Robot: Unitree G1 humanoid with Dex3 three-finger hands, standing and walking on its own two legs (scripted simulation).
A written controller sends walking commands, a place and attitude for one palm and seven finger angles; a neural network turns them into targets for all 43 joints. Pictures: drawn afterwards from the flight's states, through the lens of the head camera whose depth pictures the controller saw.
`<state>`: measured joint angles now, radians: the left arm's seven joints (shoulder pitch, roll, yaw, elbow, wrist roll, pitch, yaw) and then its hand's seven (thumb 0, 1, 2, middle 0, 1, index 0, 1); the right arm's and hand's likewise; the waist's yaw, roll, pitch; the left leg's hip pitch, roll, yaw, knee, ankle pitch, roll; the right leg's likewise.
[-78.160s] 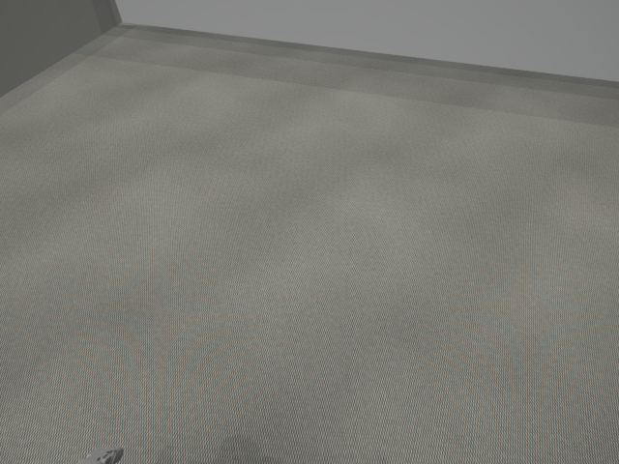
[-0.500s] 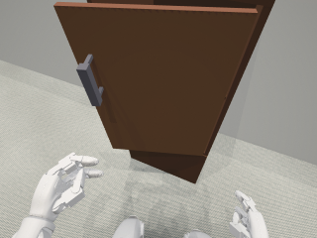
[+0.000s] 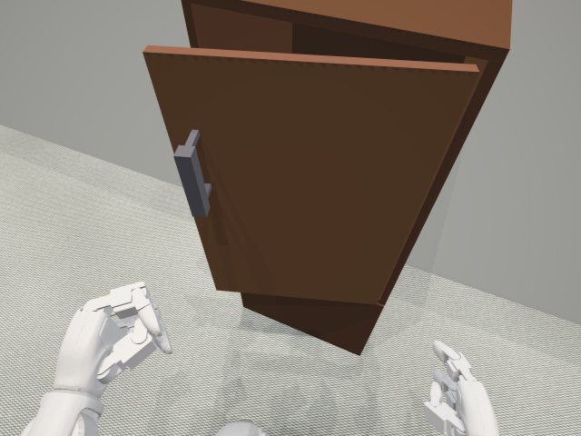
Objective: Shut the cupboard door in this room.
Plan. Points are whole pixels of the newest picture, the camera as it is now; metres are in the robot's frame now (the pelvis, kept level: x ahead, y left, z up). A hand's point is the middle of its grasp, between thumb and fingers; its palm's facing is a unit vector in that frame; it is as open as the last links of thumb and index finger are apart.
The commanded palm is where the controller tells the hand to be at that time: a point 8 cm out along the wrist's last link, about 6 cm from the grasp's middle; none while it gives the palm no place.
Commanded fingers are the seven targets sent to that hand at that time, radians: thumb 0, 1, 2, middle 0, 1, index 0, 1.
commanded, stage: raise the hand and make a fist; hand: left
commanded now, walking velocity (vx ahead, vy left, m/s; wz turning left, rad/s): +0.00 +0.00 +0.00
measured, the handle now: (197, 174) +0.45 +0.18 +0.11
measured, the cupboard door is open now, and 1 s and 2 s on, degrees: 18 18 18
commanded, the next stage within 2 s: bring the fist close to the handle in 0.70 s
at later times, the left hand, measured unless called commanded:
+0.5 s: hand (153, 315) +0.23 +0.18 +0.11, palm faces -0.01 -1.00 -0.05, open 3.1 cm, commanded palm +0.20 +0.23 +0.11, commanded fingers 0.00 0.90 0.90 -1.30 -1.50 -1.30 -1.50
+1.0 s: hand (170, 297) +0.25 +0.16 +0.11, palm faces +0.00 -1.00 -0.06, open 3.1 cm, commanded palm +0.24 +0.22 +0.11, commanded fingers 0.00 0.90 0.90 -1.30 -1.50 -1.30 -1.50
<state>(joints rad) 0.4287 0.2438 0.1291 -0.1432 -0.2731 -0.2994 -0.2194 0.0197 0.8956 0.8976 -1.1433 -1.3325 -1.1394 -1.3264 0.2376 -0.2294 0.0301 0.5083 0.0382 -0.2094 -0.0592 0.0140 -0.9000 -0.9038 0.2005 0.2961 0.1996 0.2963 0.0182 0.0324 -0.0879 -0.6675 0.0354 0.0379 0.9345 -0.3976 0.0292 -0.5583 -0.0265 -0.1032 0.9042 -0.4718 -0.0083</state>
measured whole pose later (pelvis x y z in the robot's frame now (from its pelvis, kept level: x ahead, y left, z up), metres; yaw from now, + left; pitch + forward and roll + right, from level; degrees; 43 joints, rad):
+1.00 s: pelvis +0.00 -0.03 +0.02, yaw +0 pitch +4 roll +0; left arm 0.22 0.25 0.17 0.02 -0.29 -0.22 -0.26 0.02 0.89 0.90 -1.30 -1.50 -1.30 -1.50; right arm 0.24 -0.26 0.04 0.59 0.04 -0.22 -0.07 0.01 -0.90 -0.90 0.20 0.30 0.20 0.30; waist 0.02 0.05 -0.05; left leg -0.53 0.04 0.03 0.80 -0.34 0.00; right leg -0.43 -0.01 -0.11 0.80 -0.44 -0.04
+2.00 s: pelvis +0.01 -0.01 +0.02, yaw -2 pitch +6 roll +0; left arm -0.23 0.26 0.20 0.47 -0.22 -0.25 -0.20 0.02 0.90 0.90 -1.30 -1.50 -1.30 -1.50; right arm 0.27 -0.26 0.02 0.63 0.04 -0.10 -0.04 0.01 -0.90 -0.90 0.20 0.30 0.20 0.30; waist -0.02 0.03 -0.05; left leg -0.53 0.03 0.07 0.75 -0.32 0.02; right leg -0.46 -0.02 -0.06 0.76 -0.40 -0.02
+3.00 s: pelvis +0.00 +0.00 +0.01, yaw -1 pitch +11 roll -1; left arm -0.71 0.40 0.23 0.99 -0.21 -0.31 -0.39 0.02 0.96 0.96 -1.30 -1.50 -1.30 -1.50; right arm 0.33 -0.29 0.02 0.68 0.04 -0.07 -0.06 0.01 -0.90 -0.90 0.20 0.30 0.20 0.30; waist -0.09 0.02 -0.06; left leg -0.69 0.04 0.05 0.84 -0.34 0.02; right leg -0.60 -0.02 -0.08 0.83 -0.41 -0.01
